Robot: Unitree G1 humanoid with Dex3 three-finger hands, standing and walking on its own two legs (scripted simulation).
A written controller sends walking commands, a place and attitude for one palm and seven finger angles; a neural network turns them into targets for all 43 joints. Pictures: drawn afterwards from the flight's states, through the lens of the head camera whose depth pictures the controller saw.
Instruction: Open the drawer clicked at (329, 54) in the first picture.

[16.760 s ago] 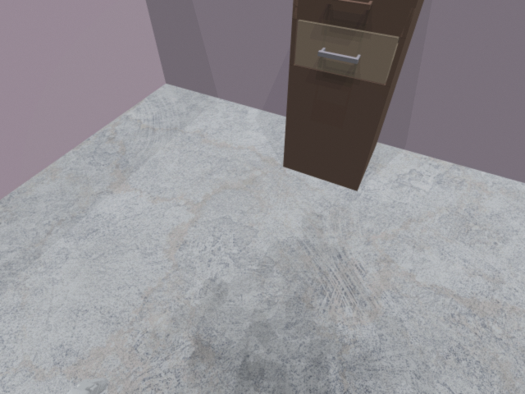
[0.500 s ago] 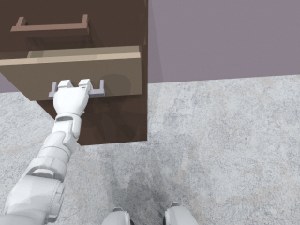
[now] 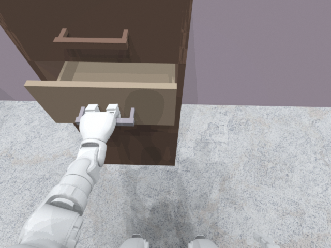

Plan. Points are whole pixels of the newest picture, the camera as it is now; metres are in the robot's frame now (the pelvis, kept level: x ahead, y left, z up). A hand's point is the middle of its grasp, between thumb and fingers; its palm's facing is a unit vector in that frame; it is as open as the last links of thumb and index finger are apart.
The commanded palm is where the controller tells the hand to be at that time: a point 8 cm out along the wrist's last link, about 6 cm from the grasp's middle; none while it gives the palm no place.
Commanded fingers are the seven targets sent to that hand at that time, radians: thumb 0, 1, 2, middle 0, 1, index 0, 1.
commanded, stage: pull the drawer open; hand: left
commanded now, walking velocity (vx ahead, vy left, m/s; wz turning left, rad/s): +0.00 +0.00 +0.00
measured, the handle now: (106, 116) +0.46 +0.18 -0.01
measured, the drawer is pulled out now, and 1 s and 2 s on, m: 0.09 0.26 0.30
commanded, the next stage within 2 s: open the thumb to release the handle in 1.52 s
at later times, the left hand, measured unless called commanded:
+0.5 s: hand (101, 156) +0.35 +0.18 -0.03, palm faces -0.03 -0.08 -1.00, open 5.4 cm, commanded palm +0.30 +0.18 +0.02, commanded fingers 0.00 0.90 0.90 -0.40 -1.35 -0.40 -1.35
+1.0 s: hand (93, 203) +0.23 +0.18 -0.03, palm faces -0.02 -0.13 -0.99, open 5.5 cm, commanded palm +0.18 +0.19 +0.02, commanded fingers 0.00 0.90 0.90 -0.40 -1.35 -0.40 -1.35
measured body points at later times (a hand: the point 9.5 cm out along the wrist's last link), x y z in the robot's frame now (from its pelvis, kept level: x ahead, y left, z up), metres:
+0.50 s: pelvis +0.01 +0.00 +0.01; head +0.08 -0.02 +0.46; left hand +0.35 +0.18 +0.02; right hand +0.07 -0.27 -0.12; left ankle -0.01 +0.10 -0.68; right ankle -0.01 -0.11 -0.68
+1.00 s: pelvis +0.02 -0.01 +0.00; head +0.07 -0.03 +0.45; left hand +0.23 +0.18 +0.02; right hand +0.23 -0.23 -0.09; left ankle -0.01 +0.10 -0.68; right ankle -0.01 -0.11 -0.68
